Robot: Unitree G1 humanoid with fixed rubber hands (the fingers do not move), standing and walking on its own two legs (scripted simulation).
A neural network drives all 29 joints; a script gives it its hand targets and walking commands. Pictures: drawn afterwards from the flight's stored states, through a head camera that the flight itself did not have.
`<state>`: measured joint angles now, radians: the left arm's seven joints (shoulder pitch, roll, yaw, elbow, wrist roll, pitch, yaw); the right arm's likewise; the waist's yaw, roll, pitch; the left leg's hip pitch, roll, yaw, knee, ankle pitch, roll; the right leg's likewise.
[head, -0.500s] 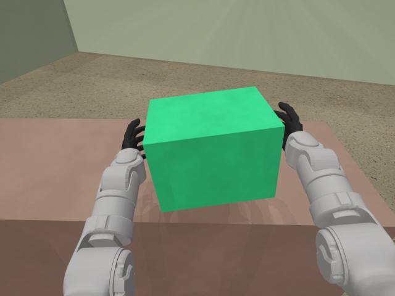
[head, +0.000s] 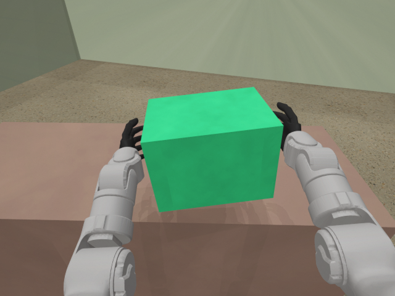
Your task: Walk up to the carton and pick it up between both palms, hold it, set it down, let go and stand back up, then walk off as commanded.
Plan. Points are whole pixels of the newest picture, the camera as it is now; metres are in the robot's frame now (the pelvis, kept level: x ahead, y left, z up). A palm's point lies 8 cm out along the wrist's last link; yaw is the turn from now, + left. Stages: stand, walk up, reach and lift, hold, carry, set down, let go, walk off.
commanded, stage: hold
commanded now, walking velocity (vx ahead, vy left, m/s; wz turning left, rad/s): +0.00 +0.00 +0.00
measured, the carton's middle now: (208, 146) +0.40 +0.02 +0.17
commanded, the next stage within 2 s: none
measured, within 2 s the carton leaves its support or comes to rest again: neither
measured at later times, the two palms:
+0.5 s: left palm (127, 150) +0.37 +0.19 +0.18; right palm (289, 134) +0.39 -0.15 +0.21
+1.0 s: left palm (124, 149) +0.36 +0.19 +0.18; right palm (287, 131) +0.39 -0.14 +0.22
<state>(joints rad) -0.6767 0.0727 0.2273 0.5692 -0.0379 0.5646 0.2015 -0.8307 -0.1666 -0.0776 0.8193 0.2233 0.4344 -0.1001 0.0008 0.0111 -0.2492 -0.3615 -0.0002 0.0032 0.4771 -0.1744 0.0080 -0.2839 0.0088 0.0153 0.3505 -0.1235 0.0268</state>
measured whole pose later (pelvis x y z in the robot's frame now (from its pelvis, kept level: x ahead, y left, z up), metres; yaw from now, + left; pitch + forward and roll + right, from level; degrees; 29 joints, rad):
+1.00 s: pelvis +0.00 +0.00 +0.00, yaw +0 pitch +3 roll -2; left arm -0.67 0.08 0.26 0.48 0.00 0.64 0.16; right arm -0.83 -0.15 -0.08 0.72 0.22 0.52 -0.13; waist 0.00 0.01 -0.25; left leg -0.35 0.00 0.00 0.48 -0.18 0.01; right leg -0.27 0.01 0.02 0.34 -0.12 0.03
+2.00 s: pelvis +0.00 +0.00 +0.00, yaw +0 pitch +2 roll -2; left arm -0.67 0.08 0.27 0.48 0.01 0.65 0.15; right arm -0.83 -0.14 -0.08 0.72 0.22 0.52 -0.14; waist 0.00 0.01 -0.24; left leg -0.34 0.00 0.00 0.47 -0.18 0.01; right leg -0.26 0.01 0.02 0.34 -0.13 0.03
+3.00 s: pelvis +0.00 +0.00 +0.00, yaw +0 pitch +2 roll -2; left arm -0.67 0.08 0.27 0.48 0.02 0.64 0.14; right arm -0.83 -0.14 -0.08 0.72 0.22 0.51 -0.14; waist 0.00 0.01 -0.24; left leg -0.34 0.00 0.00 0.47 -0.18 0.01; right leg -0.26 0.01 0.02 0.34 -0.13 0.03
